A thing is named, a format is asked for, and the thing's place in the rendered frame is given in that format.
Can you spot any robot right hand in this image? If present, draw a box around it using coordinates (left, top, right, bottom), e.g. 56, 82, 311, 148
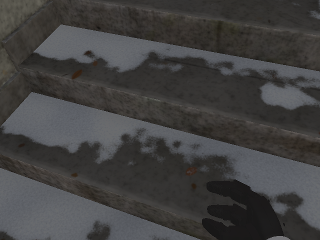
202, 179, 285, 240

